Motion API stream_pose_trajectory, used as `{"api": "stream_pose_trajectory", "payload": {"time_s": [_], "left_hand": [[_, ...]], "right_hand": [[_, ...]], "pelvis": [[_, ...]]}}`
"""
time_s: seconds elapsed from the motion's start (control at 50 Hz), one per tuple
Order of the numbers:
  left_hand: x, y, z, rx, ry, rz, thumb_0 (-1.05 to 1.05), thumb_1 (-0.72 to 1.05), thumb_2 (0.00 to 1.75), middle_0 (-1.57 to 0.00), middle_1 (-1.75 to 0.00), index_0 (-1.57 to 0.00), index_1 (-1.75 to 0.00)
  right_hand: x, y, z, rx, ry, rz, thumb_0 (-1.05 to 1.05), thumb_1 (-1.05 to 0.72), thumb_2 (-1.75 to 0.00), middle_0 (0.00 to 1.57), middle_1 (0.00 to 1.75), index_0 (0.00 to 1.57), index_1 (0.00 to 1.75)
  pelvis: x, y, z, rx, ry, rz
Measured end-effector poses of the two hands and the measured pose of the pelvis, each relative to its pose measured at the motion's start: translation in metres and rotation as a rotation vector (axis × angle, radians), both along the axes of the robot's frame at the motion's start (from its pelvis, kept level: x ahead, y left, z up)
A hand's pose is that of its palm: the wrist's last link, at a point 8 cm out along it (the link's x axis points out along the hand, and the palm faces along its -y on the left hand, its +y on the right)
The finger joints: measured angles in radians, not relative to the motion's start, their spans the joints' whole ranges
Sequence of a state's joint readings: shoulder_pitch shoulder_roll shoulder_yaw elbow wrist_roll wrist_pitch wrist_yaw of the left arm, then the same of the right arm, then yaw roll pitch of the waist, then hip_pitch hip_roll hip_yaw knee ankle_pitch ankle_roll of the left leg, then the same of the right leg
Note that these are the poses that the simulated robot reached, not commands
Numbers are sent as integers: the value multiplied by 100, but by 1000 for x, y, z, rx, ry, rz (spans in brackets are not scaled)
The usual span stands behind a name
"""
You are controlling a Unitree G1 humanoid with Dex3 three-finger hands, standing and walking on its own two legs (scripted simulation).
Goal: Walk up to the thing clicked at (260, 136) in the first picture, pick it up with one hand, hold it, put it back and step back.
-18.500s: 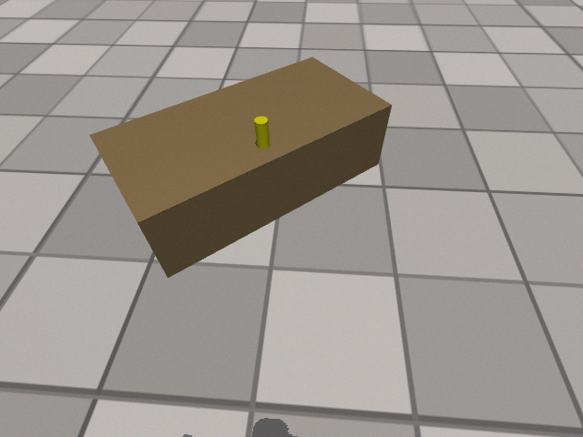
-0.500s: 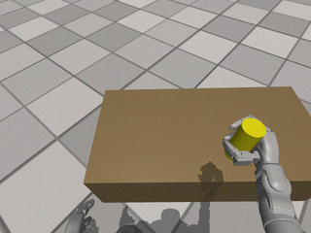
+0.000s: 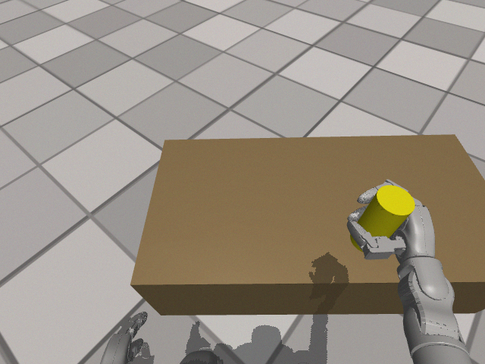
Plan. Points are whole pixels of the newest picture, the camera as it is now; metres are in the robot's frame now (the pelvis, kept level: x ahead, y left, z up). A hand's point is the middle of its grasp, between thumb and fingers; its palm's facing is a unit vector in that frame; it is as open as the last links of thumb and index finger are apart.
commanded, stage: hold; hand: right
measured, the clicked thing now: (378, 221) +0.32 -0.19 +0.06
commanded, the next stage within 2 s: crouch in 0.12 s
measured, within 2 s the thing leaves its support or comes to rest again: neither
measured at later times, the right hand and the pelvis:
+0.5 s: hand (362, 227) +0.34 -0.18 +0.02, palm faces +0.05 +1.00 +0.03, open 7.4 cm; pelvis -0.01 +0.00 -0.01, yaw +0 degrees
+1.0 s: hand (337, 228) +0.42 -0.18 -0.13, palm faces +0.04 +1.00 +0.01, open 7.3 cm; pelvis -0.04 -0.01 -0.14, yaw +0 degrees
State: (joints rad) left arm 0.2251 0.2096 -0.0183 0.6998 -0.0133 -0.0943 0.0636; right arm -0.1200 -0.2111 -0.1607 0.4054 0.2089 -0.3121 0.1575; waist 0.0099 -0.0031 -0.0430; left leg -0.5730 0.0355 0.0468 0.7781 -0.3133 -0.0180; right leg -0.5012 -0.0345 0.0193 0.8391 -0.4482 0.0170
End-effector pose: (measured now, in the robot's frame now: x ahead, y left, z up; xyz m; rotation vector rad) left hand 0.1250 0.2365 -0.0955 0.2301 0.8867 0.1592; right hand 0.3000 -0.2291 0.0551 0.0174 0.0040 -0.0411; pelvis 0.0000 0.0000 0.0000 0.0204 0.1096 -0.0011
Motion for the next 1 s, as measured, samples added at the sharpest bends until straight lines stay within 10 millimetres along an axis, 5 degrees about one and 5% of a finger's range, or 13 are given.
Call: {"api": "stream_pose_trajectory", "payload": {"time_s": [0.34, 0.5, 0.8, 1.0], "left_hand": [[2, -1, 0, 4, -2, -5, 1, 92, 88, -19, -30, -21, -28], [-4, 4, -13, 18, 28, -18, 0, 93, 87, -19, -30, -21, -28], [-57, 24, -103, 63, 192, -7, 0, 94, 87, -19, -30, -22, -27], [-90, 18, -158, 39, 298, 1, 0, 92, 89, -20, -31, -21, -28]], "right_hand": [[2, 0, -4, 7, 2, -8, 1, 12, -119, 88, 116, 88, 116], [12, 1, -32, 16, 29, -5, 1, 12, -119, 88, 116, 88, 116], [66, 0, -140, 4, 12, 18, 1, 13, -120, 89, 115, 89, 115], [94, -5, -186, -8, 14, 4, 1, 13, -120, 89, 115, 89, 115]], "pelvis": [[1, -1, -1, 0, 9, -1], [-6, 0, -13, -3, 59, -5], [-26, -1, -98, -3, 300, 3], [-42, -6, -144, 10, 386, -3]]}}
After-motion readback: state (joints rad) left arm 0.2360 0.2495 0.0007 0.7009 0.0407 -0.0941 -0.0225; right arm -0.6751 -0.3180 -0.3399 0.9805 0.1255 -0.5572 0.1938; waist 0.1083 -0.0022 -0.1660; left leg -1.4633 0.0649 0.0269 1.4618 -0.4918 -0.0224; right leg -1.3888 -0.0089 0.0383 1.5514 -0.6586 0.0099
